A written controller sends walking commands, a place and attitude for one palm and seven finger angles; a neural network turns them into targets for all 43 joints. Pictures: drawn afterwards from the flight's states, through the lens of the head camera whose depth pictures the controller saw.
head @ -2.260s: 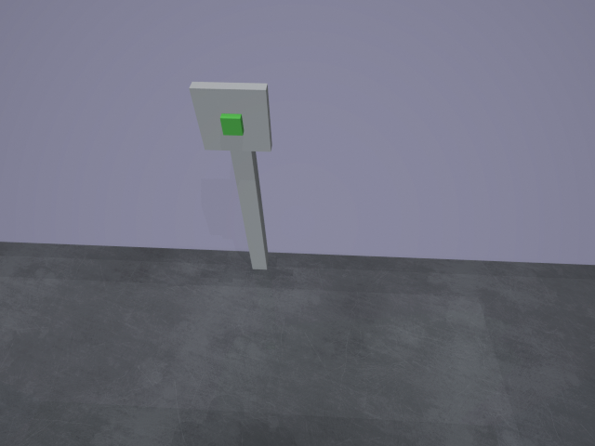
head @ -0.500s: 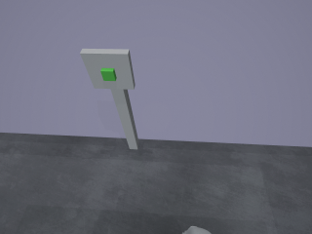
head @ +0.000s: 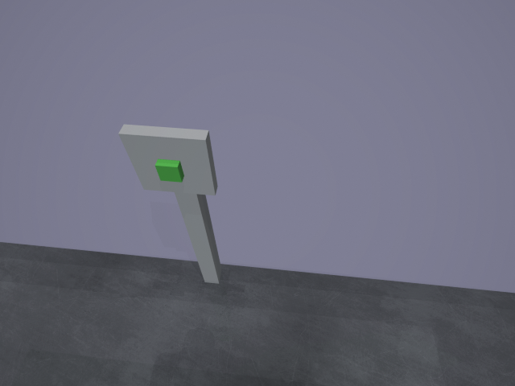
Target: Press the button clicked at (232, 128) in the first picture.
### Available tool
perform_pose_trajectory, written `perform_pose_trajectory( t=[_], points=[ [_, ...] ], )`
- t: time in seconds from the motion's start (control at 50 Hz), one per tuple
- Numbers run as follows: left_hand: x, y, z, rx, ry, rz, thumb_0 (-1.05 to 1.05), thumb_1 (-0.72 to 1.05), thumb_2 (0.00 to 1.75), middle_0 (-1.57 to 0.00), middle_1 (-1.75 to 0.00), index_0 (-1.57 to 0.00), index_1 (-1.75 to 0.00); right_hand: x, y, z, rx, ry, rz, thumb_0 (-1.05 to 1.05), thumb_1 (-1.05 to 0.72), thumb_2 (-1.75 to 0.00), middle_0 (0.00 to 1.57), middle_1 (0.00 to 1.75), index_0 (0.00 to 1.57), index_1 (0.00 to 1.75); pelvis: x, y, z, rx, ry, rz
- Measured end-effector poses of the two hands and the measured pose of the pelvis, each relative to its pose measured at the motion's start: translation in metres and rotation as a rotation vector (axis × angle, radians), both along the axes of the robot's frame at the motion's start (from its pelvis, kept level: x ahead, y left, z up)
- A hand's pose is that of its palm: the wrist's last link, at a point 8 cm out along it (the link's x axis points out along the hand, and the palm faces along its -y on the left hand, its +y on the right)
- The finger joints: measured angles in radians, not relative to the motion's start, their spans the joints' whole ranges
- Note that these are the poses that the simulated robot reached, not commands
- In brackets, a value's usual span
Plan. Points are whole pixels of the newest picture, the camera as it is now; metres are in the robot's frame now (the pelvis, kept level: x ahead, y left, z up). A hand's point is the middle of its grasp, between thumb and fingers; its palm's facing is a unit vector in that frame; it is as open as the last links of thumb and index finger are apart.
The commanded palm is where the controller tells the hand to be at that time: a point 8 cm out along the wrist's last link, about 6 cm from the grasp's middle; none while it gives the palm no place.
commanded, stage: come to a stop and stand still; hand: left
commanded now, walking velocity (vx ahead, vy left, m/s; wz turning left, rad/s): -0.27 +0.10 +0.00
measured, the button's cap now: (170, 169) +0.53 +0.24 -0.04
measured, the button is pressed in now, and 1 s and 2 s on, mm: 0 0 0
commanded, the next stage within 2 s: look again from close up in 1.82 s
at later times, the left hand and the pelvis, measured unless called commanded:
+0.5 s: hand out of the picture +0.04 +0.23 -0.18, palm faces -0.01 -0.97 -0.26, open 7.4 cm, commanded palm none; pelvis -0.01 +0.03 -0.01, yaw -1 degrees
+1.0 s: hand out of the picture -0.02 +0.19 -0.16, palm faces -0.02 -0.98 -0.22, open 7.4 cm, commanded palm none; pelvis -0.01 +0.02 +0.01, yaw -2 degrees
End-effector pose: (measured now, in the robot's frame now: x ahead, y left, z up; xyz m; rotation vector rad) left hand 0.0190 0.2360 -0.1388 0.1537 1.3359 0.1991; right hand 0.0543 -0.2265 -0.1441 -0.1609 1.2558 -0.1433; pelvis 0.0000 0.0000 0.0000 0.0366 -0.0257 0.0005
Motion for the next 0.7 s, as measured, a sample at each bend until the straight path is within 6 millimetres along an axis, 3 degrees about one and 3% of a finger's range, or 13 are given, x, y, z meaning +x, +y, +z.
perform_pose_trajectory(
  t=[0.12,0.24,0.38,0.46,0.54,0.7],
  points=[
    [0.043,-0.001,0.013,0.049,-0.047,-0.024,0.01,0.92,0.90,-0.20,-0.30,-0.20,-0.30,-0.016,-0.018,-0.005,0.006,0.134,-0.036,-0.01,-0.93,-0.90,0.20,0.30,0.20,0.30,0.013,-0.008,0.004,-0.017,0.012,0.024],
    [0.054,0.007,0.016,0.049,-0.067,-0.023,0.00,0.91,0.90,-0.20,-0.30,-0.20,-0.30,-0.023,-0.019,0.007,-0.024,0.173,-0.037,0.00,-0.92,-0.90,0.20,0.30,0.20,0.30,0.007,-0.001,0.011,-0.007,0.015,0.020],
    [0.043,0.026,0.000,0.028,-0.050,-0.018,0.00,0.91,0.90,-0.20,-0.30,-0.20,-0.30,-0.029,-0.002,0.009,-0.048,0.125,-0.018,0.00,-0.91,-0.90,0.20,0.30,0.20,0.30,-0.003,0.016,0.002,-0.038,0.014,0.007],
    [0.027,0.033,-0.007,0.038,-0.063,-0.065,0.00,0.91,0.90,-0.20,-0.30,-0.20,-0.30,-0.018,0.010,0.001,-0.023,0.025,-0.039,0.01,-0.91,-0.90,0.20,0.30,0.20,0.30,-0.005,0.025,-0.008,-0.029,0.013,-0.017],
    [0.014,0.040,-0.001,0.037,-0.035,-0.080,0.01,0.91,0.90,-0.20,-0.30,-0.20,-0.30,-0.013,0.032,0.002,0.016,-0.073,-0.037,0.01,-0.91,-0.90,0.20,0.30,0.20,0.30,-0.008,0.036,-0.006,-0.030,-0.012,-0.027],
    [-0.010,0.039,0.011,0.039,-0.035,-0.075,0.01,0.91,0.90,-0.20,-0.30,-0.20,-0.30,-0.024,0.034,0.001,0.035,-0.076,-0.026,0.00,-0.95,-0.90,0.21,0.30,0.20,0.30,-0.018,0.039,0.000,-0.025,-0.019,-0.038]
  ],
)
